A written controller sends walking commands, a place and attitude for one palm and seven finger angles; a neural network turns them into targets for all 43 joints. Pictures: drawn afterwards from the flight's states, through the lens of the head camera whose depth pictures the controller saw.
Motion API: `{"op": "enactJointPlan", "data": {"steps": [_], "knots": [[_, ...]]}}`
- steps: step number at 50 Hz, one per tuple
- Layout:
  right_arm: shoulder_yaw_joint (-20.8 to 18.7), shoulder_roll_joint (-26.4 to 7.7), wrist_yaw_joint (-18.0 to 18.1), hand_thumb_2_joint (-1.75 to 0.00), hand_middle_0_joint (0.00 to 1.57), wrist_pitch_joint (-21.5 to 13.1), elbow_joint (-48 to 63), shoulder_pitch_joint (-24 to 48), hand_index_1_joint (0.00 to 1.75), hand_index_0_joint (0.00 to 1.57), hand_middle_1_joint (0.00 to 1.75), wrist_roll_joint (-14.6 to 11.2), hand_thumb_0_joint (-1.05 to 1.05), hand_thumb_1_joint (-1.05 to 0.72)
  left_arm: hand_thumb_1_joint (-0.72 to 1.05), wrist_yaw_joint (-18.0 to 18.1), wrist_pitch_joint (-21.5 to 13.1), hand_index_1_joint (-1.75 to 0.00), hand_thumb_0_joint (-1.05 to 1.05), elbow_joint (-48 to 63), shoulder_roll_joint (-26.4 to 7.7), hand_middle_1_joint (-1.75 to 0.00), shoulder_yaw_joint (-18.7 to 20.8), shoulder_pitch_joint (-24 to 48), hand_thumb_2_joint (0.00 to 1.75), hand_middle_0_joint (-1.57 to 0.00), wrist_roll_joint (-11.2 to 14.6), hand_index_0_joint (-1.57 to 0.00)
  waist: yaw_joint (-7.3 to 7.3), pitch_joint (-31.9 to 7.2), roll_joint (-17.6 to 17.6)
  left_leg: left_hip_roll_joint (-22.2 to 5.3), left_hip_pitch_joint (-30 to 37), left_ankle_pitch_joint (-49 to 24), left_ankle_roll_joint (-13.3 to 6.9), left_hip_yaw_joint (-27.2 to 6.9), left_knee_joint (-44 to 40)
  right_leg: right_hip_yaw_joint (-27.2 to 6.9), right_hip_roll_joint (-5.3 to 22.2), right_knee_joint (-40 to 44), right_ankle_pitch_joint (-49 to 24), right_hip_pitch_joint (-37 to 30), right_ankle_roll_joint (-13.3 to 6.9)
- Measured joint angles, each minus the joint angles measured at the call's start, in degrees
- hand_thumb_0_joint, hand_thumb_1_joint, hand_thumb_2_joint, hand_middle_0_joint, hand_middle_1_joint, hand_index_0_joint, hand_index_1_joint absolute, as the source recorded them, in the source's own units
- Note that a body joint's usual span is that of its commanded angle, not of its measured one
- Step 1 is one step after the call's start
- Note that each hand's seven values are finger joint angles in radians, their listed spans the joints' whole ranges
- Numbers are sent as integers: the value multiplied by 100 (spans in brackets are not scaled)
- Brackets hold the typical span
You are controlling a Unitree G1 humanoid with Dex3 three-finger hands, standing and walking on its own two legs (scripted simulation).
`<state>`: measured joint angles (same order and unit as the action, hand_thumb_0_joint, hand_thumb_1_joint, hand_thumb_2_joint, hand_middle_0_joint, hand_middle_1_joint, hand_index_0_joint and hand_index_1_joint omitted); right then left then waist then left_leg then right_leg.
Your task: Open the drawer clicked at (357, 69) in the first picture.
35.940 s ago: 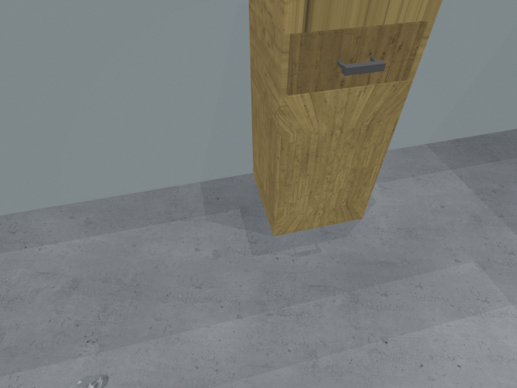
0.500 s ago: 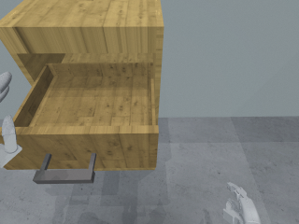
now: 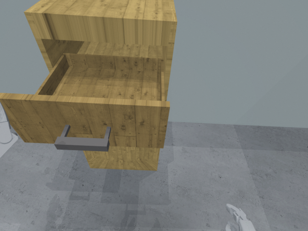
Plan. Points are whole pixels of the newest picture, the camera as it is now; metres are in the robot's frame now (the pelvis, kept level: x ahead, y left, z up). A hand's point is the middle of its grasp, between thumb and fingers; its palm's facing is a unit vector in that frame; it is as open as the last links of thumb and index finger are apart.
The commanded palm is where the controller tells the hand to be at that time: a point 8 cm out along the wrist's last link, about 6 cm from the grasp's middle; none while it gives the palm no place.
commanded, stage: step back with the hand held close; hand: left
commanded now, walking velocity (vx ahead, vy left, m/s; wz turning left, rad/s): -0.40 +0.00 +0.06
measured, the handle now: (85, 136) +0.33 +0.19 +0.08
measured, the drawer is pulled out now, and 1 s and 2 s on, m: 0.29 0.29 0.29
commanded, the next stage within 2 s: stop stepping back and stand still in 0.22 s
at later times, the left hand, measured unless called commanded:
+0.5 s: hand out of the picture +0.07 +0.18 +0.26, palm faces +0.36 -0.75 -0.56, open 7.4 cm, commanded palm +0.01 +0.24 +0.27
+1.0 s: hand out of the picture +0.01 +0.22 +0.26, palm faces +0.51 -0.77 -0.39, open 7.4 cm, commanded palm -0.07 +0.26 +0.27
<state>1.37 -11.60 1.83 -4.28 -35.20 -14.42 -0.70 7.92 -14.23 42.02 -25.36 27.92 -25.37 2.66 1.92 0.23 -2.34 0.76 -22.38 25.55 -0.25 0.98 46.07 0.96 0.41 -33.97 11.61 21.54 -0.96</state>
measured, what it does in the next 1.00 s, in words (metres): walks backwards: left foot, then right foot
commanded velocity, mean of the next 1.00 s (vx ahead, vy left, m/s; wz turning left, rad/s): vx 0.03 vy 0.03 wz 0.02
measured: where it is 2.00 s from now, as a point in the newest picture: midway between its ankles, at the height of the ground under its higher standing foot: outside the picture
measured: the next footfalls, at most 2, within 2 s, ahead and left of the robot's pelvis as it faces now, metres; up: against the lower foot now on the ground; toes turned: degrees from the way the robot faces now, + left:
left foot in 0.04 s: +0.06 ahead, +0.13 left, +0.00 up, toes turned +1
right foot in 0.30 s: -0.12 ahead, -0.11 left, +0.00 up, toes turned -5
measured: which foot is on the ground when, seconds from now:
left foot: up 0.00-0.02, down 0.04-0.34, up 0.36-0.62, down 0.64-1.00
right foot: down 0.00-0.04, up 0.06-0.28, down 0.30-1.00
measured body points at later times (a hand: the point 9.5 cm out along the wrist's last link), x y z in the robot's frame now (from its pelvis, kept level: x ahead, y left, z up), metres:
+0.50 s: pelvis -0.14 -0.03 +0.01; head -0.12 -0.04 +0.46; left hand +0.05 +0.22 +0.29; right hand +0.01 -0.27 -0.08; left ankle -0.13 +0.11 -0.67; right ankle -0.11 -0.12 -0.73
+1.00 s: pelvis -0.20 -0.01 +0.01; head -0.21 -0.02 +0.46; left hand -0.03 +0.26 +0.28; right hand -0.04 -0.24 -0.09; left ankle -0.21 +0.09 -0.69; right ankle -0.17 -0.10 -0.73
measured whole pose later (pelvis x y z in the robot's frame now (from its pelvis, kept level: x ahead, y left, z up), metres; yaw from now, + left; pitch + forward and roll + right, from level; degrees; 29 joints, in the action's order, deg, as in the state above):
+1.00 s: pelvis -0.20 -0.01 +0.01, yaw +0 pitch -1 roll -1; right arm 0.3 -10.5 0.8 -2.5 -37.5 -12.3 -0.9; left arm 8.5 -14.7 34.2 -24.4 28.3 -21.8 2.5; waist 0.2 -0.4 1.0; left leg -0.7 -20.9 23.4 -1.6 1.5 50.2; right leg 4.5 -2.0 -28.6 13.5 14.1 -3.8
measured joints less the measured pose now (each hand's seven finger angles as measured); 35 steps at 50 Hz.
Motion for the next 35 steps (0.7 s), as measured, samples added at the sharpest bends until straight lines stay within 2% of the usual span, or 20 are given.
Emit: {"op": "enactJointPlan", "data": {"steps": [1,2,3,6,9,12,15,17,18,20,22,24,28,32,33,35], "knots": [[-1,-50,22,-90,20,-11,68,-40,30,21,30,-3,1,-90,88,23,-48,-30,1,74,-87,-30,76,-18,90,-21,13,-22,41,-10,-11,-75,248,-168,-7,-44,-592,36,8,-28,-28,91,22],[-34,-102,44,-90,20,-48,141,-54,30,21,30,6,1,-90,88,53,-106,-30,1,141,-184,-30,172,-3,90,-21,33,-22,94,14,6,-133,313,-732,-50,-78,-1024,93,22,-143,-14,231,46],[-91,-98,59,-90,20,-84,145,-2,30,21,30,35,1,-90,88,84,-175,-30,1,159,-270,-30,279,47,90,-21,34,-22,95,115,-43,-104,215,-1049,-52,-58,-994,47,37,-409,276,385,69],[-208,6,16,-90,20,-176,54,185,30,20,30,103,1,-90,88,117,-320,-30,1,68,-363,-30,574,26,90,-21,104,-21,-37,318,-70,-174,94,-1087,-19,90,-900,-181,-140,-1706,1296,774,100],[-221,116,-68,-90,20,-288,-31,258,30,20,30,119,1,-90,88,87,-254,-30,1,58,-318,-30,687,-81,90,-21,187,-21,-112,308,50,-336,24,-1212,15,149,-1042,-162,-255,-2227,1509,687,192],[-162,204,-160,-90,20,-372,-90,333,30,20,30,104,1,-90,88,57,-239,-30,1,147,-227,-30,632,-91,90,-21,197,-21,-199,257,119,-470,-106,-1415,81,228,-1157,-52,-192,-1659,1451,222,233],[-55,252,-215,-90,20,-451,-78,459,30,21,30,108,1,-90,88,3,-268,-30,1,188,-228,-30,574,-13,90,-21,197,-21,-226,249,155,-563,-381,-1565,179,275,-1080,9,-94,-499,1048,-407,223],[-35,170,-233,-90,20,-453,-122,630,30,21,30,79,1,-90,88,-92,-322,-30,1,128,-111,-30,415,148,90,-21,161,-21,-152,454,519,-794,-513,-1665,195,48,-995,226,-357,-159,870,-521,2],[-36,153,-238,-90,20,-416,-139,660,30,21,30,45,1,-90,88,-125,-347,-30,1,100,-129,-30,356,166,90,-21,144,-21,-92,515,594,-785,-574,-1389,176,-58,-867,308,-405,-76,739,-537,-94],[-60,158,-256,-90,20,-286,-129,606,30,21,30,-57,1,-90,88,-149,-349,-30,1,101,-251,-30,303,29,90,-21,147,-21,-44,489,445,-427,-758,-564,166,-231,85,300,-276,2,548,-478,-190],[-78,140,-213,-90,20,-128,-58,476,30,21,30,-99,1,-90,88,-137,-321,-30,1,88,-335,-30,381,-343,90,-21,148,-22,-12,332,256,-137,-771,-380,169,-210,894,198,-134,133,392,-429,-209],[-108,83,-134,-90,20,17,35,321,30,21,30,-103,1,-90,88,-88,-236,-30,1,5,-362,-30,458,-694,90,-21,162,-22,14,118,155,-23,-526,-386,172,-117,1002,100,-57,297,236,-392,-206],[-229,-162,9,-90,20,54,51,35,30,20,30,-87,1,-90,88,42,-108,-30,1,-354,-302,-30,379,-781,90,-22,111,-22,33,-242,125,-20,378,-120,20,26,-90,116,20,596,-31,-345,-175],[-383,-475,49,-90,20,-53,19,-103,30,20,30,-62,1,-91,88,152,-41,-30,1,-543,-65,-30,182,-502,90,-21,53,-22,63,-300,267,-171,1373,-303,-245,50,-1873,370,-2,666,-200,-242,-108],[-424,-481,57,-90,20,-87,-14,-80,30,20,30,-46,1,-91,88,162,-46,-30,1,-544,-24,-30,145,-437,90,-21,50,-22,61,-230,216,-155,1433,-571,-215,45,-2071,389,34,576,-186,-196,-81],[-446,-413,33,-90,20,-112,-11,-71,30,20,30,-36,1,-91,88,162,8,-30,1,-472,49,-30,89,-421,90,-21,45,-22,-8,-84,42,-78,1460,-764,-69,90,-2003,221,39,268,146,-163,21]]}}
